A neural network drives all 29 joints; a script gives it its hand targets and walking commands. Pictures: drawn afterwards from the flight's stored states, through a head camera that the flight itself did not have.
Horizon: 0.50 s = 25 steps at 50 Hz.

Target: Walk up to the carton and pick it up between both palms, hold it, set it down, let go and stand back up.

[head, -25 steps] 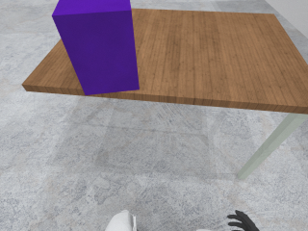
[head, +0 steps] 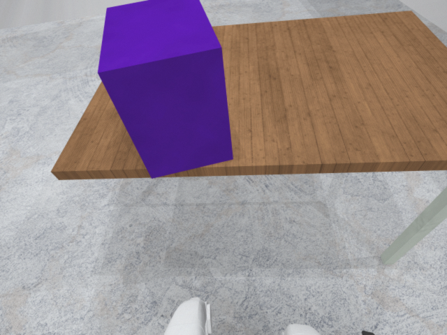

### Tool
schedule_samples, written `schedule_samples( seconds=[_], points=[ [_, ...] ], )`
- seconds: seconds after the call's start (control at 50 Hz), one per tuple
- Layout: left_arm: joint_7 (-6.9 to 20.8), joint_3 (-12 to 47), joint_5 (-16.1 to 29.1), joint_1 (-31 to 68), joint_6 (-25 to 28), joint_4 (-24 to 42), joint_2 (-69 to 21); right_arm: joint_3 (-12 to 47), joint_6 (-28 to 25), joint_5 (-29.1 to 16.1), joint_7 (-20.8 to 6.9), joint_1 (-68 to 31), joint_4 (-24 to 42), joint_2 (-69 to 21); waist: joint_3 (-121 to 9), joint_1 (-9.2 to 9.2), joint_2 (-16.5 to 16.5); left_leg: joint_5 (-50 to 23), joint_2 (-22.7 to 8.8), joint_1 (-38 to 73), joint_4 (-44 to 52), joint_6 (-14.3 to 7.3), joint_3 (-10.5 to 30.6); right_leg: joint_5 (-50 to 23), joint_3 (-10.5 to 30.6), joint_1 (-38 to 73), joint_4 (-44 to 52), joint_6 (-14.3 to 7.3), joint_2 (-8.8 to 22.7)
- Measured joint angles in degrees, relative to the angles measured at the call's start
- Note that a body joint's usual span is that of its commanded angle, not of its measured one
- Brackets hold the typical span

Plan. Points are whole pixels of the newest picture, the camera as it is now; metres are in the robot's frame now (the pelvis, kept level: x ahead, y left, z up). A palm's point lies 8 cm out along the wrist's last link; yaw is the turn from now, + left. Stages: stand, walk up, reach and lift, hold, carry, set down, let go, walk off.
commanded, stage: walk up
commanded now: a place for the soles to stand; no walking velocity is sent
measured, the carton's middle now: (172, 87) +0.60 +0.12 +0.12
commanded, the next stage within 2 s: none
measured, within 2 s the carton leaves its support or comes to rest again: neither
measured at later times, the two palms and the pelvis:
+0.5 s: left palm (64, 322) +0.17 +0.35 -0.11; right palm out of the picture +0.13 -0.14 -0.11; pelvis +0.08 +0.12 +0.00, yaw -5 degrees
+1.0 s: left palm (70, 282) +0.24 +0.36 -0.09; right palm (305, 311) +0.17 -0.12 -0.08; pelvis +0.11 +0.13 +0.03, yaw -8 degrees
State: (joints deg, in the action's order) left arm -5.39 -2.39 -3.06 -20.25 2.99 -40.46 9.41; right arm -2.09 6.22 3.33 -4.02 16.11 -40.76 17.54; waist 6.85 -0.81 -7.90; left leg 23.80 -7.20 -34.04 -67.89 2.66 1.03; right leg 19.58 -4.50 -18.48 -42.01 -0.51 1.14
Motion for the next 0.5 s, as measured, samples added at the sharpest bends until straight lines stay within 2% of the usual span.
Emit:
schedule_samples(
  seconds=[0.06,0.12,0.14,0.16,0.18,0.22,0.26,0.3,0.34,0.38,0.42,0.46,0.5],
  points=[
    [0.37,-1.03,-0.05,-0.52,-0.1,-0.74,1.28,-0.06,-0.41,-0.38,-0.51,-0.78,1.09,-0.34,-0.42,0.88,0.45,-1.43,-1.97,1.3,7.03,-0.53,1.37,1.07,0.93,0.85,-0.22,1.6,1.66],
    [0.99,-2.02,0.26,-0.75,-1.06,-0.87,2.84,-0.07,-1.41,-1.27,-0.71,-1.29,1.86,-0.74,-1.04,1.52,1.47,-4.0,-2.97,6.24,18.26,-1.74,0.53,3.11,1.93,1.33,-2.0,3.64,3.72],
    [1.25,-2.33,0.42,-0.73,-1.47,-0.86,3.59,-0.14,-2.08,-1.56,-0.61,-1.42,1.99,-1.08,-1.11,1.63,2.55,-5.55,-2.3,8.22,21.31,-1.55,-0.39,4.36,2.75,1.02,-3.72,3.92,4.91],
    [1.48,-2.66,0.59,-0.27,-1.94,-1.09,4.7,-0.12,-2.84,-1.62,-0.39,-1.88,1.82,-1.97,-0.43,1.82,4.98,-5.87,-0.68,9.08,20.74,-0.66,-2.09,5.96,4.37,0.64,-6.11,3.19,6.87],
    [1.76,-2.88,1.08,0.11,-2.62,-1.27,5.56,0.24,-3.54,-1.5,-0.16,-2.02,1.96,-2.55,-0.12,2.06,6.61,-5.21,0.32,9.33,19.39,-0.21,-3.41,9.14,6.24,-0.17,-8.88,2.27,7.33],
    [1.91,-2.96,2.02,0.7,-4.09,-1.49,6.73,1.33,-4.12,-2.04,0.45,-1.98,2.23,-3.23,-0.39,1.4,7.63,-3.44,0.75,8.99,17.34,-0.52,-4.19,15.6,8.1,-2.63,-16.21,1.2,4.74],
    [2.19,-2.95,2.3,1.39,-4.85,-1.4,7.77,1.88,-4.18,-2.14,1.45,-1.66,2.06,-4.31,-0.54,1.04,9.01,-2.93,1.08,9.75,17.77,-1.26,-5.26,16.2,8.43,-4.98,-22.03,0.46,1.97],
    [2.7,-2.8,2.22,1.89,-4.58,-1.06,8.0,2.12,-4.23,-2.19,2.43,-1.14,1.55,-5.02,-0.82,0.98,10.2,-3.05,1.51,10.77,19.19,-2.0,-6.63,14.97,7.21,-6.38,-23.51,0.42,0.44],
    [3.26,-2.52,1.99,2.07,-4.17,-0.62,7.42,2.1,-4.06,-2.19,3.03,-0.71,0.78,-5.31,-1.29,1.09,10.82,-3.22,1.79,11.82,20.79,-2.44,-8.01,14.33,5.28,-6.39,-20.86,0.43,-0.37],
    [3.77,-2.01,1.78,2.15,-3.94,-0.36,6.34,1.92,-4.07,-2.36,3.43,-0.32,0.22,-5.2,-1.78,1.08,10.74,-3.29,1.9,12.6,22.02,-2.66,-9.12,11.71,3.26,-4.93,-14.31,0.0,-0.71],
    [4.47,-1.35,1.64,2.09,-3.43,-0.02,5.12,1.66,-4.17,-2.43,3.74,0.22,0.08,-4.81,-2.34,1.26,10.32,-2.92,1.94,12.79,22.31,-2.68,-10.06,3.68,2.51,-2.12,-4.13,-0.98,-1.03],
    [5.2,-0.52,1.44,2.77,-2.99,-0.77,3.35,1.08,-4.07,-2.73,3.77,0.38,-0.73,-4.32,-2.25,1.19,8.34,-2.64,1.36,13.33,22.78,-2.53,-9.47,1.16,2.03,-0.95,-1.93,-1.59,-1.86],
    [5.5,0.2,1.9,2.91,-3.07,-1.29,2.23,0.67,-3.76,-3.08,3.64,0.8,-1.18,-4.39,-2.81,1.12,8.11,-3.49,2.7,14.71,25.45,-2.62,-8.97,1.65,2.45,-0.07,-0.51,-1.48,-1.47]
  ],
)
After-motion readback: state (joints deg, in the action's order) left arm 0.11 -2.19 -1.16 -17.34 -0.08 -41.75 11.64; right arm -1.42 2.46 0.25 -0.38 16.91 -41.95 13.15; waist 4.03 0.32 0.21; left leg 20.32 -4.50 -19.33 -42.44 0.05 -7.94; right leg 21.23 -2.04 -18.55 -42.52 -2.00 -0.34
